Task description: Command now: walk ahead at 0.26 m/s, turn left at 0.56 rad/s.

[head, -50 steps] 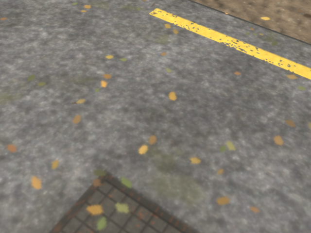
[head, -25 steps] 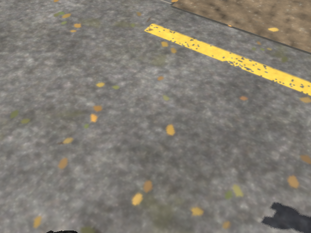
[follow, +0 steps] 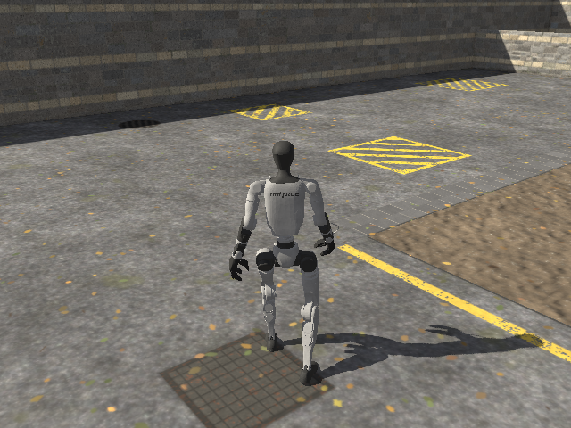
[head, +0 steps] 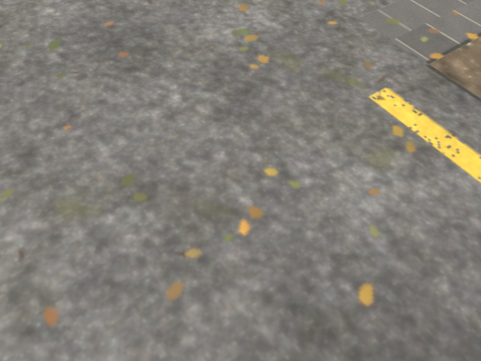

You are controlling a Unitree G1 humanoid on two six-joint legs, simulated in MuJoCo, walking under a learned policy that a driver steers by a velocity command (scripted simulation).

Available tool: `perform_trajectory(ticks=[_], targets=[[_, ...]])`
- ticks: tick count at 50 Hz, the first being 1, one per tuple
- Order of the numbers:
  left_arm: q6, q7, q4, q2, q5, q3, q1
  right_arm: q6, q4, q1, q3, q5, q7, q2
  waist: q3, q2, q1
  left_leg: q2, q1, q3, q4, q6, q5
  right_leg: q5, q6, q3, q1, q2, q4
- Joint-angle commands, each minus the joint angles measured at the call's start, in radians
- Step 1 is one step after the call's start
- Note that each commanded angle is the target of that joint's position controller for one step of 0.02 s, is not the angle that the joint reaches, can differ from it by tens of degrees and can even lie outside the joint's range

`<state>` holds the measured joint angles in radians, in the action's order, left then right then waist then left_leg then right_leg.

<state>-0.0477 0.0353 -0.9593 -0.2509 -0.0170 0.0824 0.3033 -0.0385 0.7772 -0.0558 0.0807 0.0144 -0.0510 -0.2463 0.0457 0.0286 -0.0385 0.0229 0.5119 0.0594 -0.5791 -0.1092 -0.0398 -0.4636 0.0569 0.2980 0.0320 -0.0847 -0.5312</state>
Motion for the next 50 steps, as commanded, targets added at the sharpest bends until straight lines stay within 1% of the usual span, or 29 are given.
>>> perform_trajectory(ticks=[1,2,3,4,5,6,8,9,12,16,19,23,25,26,27,28,29,30,31,32,33,35,37,41,44,47,48,49,50], targets=[[-0.033,-0.011,0.127,-0.044,0.056,-0.007,0.045,0.001,-0.012,-0.253,0.093,-0.027,0.039,-0.349,-0.324,0.238,0.041,0.293,-0.816,-0.576,0.027,-0.28,0.783,-0.24,0.036,-0.15,-0.631,0.113,-0.853],[-0.055,-0.024,0.118,-0.1,0.031,-0.005,0.038,-0.003,-0.051,-0.291,0.078,-0.03,0.027,-0.309,-0.53,0.095,0.106,0.356,-0.854,-0.693,0.079,-0.353,0.809,-0.278,0.023,-0.384,-0.633,0.099,-0.945],[-0.061,-0.025,0.164,-0.123,-0.016,0.002,-0.06,-0.006,-0.055,-0.258,0.067,-0.028,0.022,-0.259,-0.439,0.068,0.111,0.319,-0.785,-0.613,0.142,-0.336,0.609,-0.179,0.007,-0.387,-0.72,0.084,-0.943],[-0.058,-0.013,0.162,-0.129,-0.011,0.003,-0.108,-0.009,-0.061,-0.179,0.056,0.0,0.024,-0.209,-0.285,-0.011,0.084,0.252,-0.62,-0.498,0.175,-0.261,0.448,-0.075,-0.004,-0.374,-0.749,0.037,-0.849],[-0.044,0.001,0.152,-0.143,0.01,0.011,-0.121,-0.005,-0.077,-0.116,0.046,0.007,0.032,-0.17,-0.208,-0.03,0.056,0.209,-0.475,-0.436,0.206,-0.217,0.37,-0.009,-0.003,-0.375,-0.711,0.006,-0.78],[-0.023,0.008,0.151,-0.156,0.016,0.02,-0.109,0.0,-0.091,-0.08,0.037,0.0,0.037,-0.149,-0.177,-0.016,0.023,0.18,-0.359,-0.392,0.227,-0.199,0.367,0.019,-0.005,-0.378,-0.64,-0.007,-0.737],[0.0,0.013,0.164,-0.137,0.028,0.021,-0.091,0.001,-0.1,-0.082,0.041,-0.02,0.043,-0.169,-0.175,0.004,0.0,0.153,-0.258,-0.359,0.242,-0.192,0.42,0.058,0.001,-0.365,-0.572,0.01,-0.665],[0.004,0.016,0.17,-0.124,0.032,0.018,-0.09,0.0,-0.1,-0.095,0.045,-0.022,0.047,-0.183,-0.185,0.014,-0.001,0.144,-0.252,-0.346,0.237,-0.19,0.46,0.081,0.006,-0.365,-0.571,0.02,-0.627],[0.016,0.024,0.194,-0.118,0.034,0.014,-0.133,0.012,-0.107,-0.118,0.049,-0.008,0.066,-0.201,-0.209,0.038,0.013,0.134,-0.284,-0.367,0.226,-0.167,0.391,0.146,0.024,-0.383,-0.622,0.039,-0.527],[0.028,0.022,0.231,-0.124,0.027,0.013,-0.22,0.04,-0.126,-0.114,0.045,-0.001,0.087,-0.2,-0.181,0.073,0.041,0.103,-0.291,-0.434,0.236,-0.115,0.054,0.221,0.034,-0.412,-0.65,0.06,-0.378],[0.019,0.016,0.25,-0.124,0.023,0.011,-0.258,0.052,-0.136,-0.117,0.045,-0.005,0.094,-0.203,-0.153,0.102,0.058,0.093,-0.299,-0.488,0.226,-0.105,-0.039,0.221,0.034,-0.426,-0.633,0.081,-0.275],[-0.003,0.001,0.264,-0.13,0.018,0.01,-0.261,0.064,-0.154,-0.123,0.044,-0.006,0.092,-0.201,-0.162,0.121,0.066,0.1,-0.345,-0.556,0.155,-0.111,0.133,0.155,0.021,-0.428,-0.557,0.111,-0.166],[-0.013,-0.009,0.263,-0.135,0.013,0.012,-0.228,0.071,-0.17,-0.107,0.041,0.001,0.091,-0.199,-0.17,0.127,0.046,0.088,-0.362,-0.586,0.116,-0.097,0.232,0.167,0.003,-0.419,-0.477,0.121,-0.051],[-0.017,-0.015,0.253,-0.138,0.012,0.015,-0.19,0.076,-0.181,-0.086,0.039,0.009,0.093,-0.196,-0.168,0.123,0.017,0.062,-0.345,-0.582,0.092,-0.073,0.219,0.251,-0.011,-0.404,-0.396,0.118,0.073],[-0.019,-0.018,0.243,-0.159,0.015,0.024,-0.153,0.08,-0.193,-0.081,0.034,0.012,0.095,-0.182,-0.17,0.102,0.002,0.021,-0.284,-0.56,0.052,-0.034,0.121,0.392,-0.031,-0.415,-0.275,0.07,0.173],[-0.012,-0.013,0.253,-0.224,0.03,0.038,-0.145,0.081,-0.198,-0.137,0.019,0.0,0.094,-0.126,-0.212,-0.072,0.038,-0.069,-0.167,-0.444,-0.123,0.021,-0.217,0.59,-0.108,-0.568,-0.126,-0.132,0.17],[0.004,-0.011,0.248,-0.275,0.06,0.047,-0.14,0.073,-0.224,-0.181,0.023,0.006,0.089,-0.134,-0.177,-0.34,0.082,-0.227,0.06,-0.268,-0.307,0.084,-0.639,0.881,-0.295,-0.793,-0.06,-0.313,0.175],[0.006,-0.01,0.267,-0.224,0.052,0.041,-0.142,0.059,-0.211,-0.187,0.049,-0.011,0.081,-0.23,-0.188,-0.285,0.057,-0.145,0.129,-0.244,-0.536,0.134,-0.641,0.903,-0.367,-0.838,-0.072,-0.378,0.17],[0.008,-0.004,0.287,-0.173,0.045,0.028,-0.166,0.062,-0.189,-0.18,0.063,-0.001,0.077,-0.261,-0.174,-0.192,0.052,-0.112,0.126,-0.234,-0.619,0.153,-0.562,0.855,-0.33,-0.716,-0.094,-0.312,0.15],[0.015,-0.002,0.294,-0.147,0.037,0.021,-0.199,0.076,-0.169,-0.184,0.063,0.004,0.081,-0.239,-0.148,-0.142,0.062,-0.097,0.128,-0.217,-0.653,0.172,-0.501,0.789,-0.276,-0.616,-0.115,-0.236,0.137],[0.02,0.002,0.3,-0.138,0.025,0.016,-0.211,0.088,-0.17,-0.178,0.058,0.003,0.082,-0.218,-0.129,-0.136,0.058,-0.087,0.143,-0.206,-0.682,0.186,-0.454,0.751,-0.254,-0.565,-0.127,-0.207,0.14],[0.032,0.007,0.301,-0.153,0.029,0.017,-0.206,0.097,-0.189,-0.154,0.041,0.013,0.074,-0.162,-0.101,-0.16,0.05,-0.075,0.122,-0.141,-0.634,0.198,-0.39,0.721,-0.246,-0.465,-0.162,-0.154,0.172],[0.043,0.012,0.297,-0.172,0.034,0.025,-0.177,0.095,-0.222,-0.099,0.031,0.016,0.071,-0.137,-0.105,-0.202,0.018,-0.052,0.129,-0.106,-0.524,0.207,-0.365,0.702,-0.261,-0.432,-0.116,-0.161,0.187],[0.052,0.007,0.301,-0.217,0.026,0.042,-0.18,0.092,-0.254,-0.071,0.022,0.006,0.055,-0.127,-0.142,-0.226,0.001,-0.003,-0.007,-0.061,-0.316,0.193,-0.348,0.683,-0.272,-0.379,-0.126,-0.203,0.19],[0.049,-0.005,0.297,-0.232,0.01,0.048,-0.18,0.098,-0.26,-0.083,0.03,0.007,0.042,-0.147,-0.134,-0.238,0.003,-0.006,-0.093,-0.021,-0.183,0.163,-0.328,0.614,-0.259,-0.356,-0.147,-0.223,0.179],[0.046,-0.01,0.288,-0.227,-0.015,0.048,-0.192,0.101,-0.239,-0.156,0.043,0.007,0.031,-0.147,-0.131,-0.212,0.052,-0.041,-0.251,0.02,0.077,0.095,-0.17,0.512,-0.191,-0.307,-0.196,-0.21,0.081],[0.044,-0.014,0.266,-0.19,-0.01,0.039,-0.138,0.098,-0.226,-0.199,0.056,0.005,0.039,-0.172,-0.14,-0.141,0.06,-0.042,-0.381,-0.022,0.165,0.061,-0.058,0.416,-0.126,-0.252,-0.283,-0.173,-0.019],[0.044,-0.021,0.283,-0.126,0.032,0.019,-0.121,0.092,-0.237,-0.233,0.083,0.003,0.055,-0.28,-0.15,0.134,0.044,0.181,-0.551,-0.339,0.216,-0.021,0.254,0.082,-0.025,-0.145,-0.519,-0.062,-0.308],[0.039,-0.014,0.346,-0.118,0.045,0.012,-0.201,0.074,-0.262,-0.221,0.085,-0.031,0.053,-0.345,-0.158,0.298,0.063,0.376,-0.523,-0.603,0.211,-0.234,0.427,-0.231,0.019,-0.233,-0.73,0.067,-0.545]])
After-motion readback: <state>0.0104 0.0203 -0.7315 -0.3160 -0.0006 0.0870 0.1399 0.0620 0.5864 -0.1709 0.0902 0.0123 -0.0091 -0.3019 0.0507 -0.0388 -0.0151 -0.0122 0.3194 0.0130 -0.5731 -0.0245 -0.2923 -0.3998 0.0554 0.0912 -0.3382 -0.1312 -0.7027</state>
